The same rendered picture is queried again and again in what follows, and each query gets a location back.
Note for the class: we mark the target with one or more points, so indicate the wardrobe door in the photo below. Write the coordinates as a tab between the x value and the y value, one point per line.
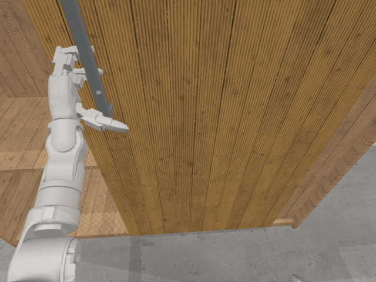
229	103
359	117

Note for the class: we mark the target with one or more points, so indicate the robot left upper arm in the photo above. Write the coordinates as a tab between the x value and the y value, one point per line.
48	259

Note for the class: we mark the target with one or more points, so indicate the robot left forearm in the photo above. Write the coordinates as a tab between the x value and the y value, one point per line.
56	210

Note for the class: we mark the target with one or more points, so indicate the handle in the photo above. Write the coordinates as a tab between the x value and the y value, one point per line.
78	30

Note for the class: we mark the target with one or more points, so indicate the left robot hand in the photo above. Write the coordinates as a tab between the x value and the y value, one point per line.
62	92

